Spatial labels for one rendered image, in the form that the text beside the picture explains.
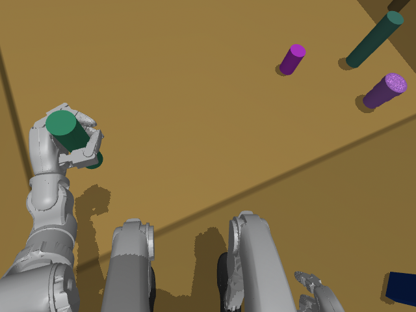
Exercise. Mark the right robot hand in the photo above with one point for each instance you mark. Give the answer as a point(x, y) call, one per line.
point(325, 300)

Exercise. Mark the left robot arm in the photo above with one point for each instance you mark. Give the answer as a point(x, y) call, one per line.
point(41, 278)

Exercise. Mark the right robot foot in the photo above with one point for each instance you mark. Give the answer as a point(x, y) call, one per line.
point(222, 282)

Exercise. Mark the left robot hand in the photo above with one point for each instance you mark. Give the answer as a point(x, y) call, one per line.
point(47, 154)

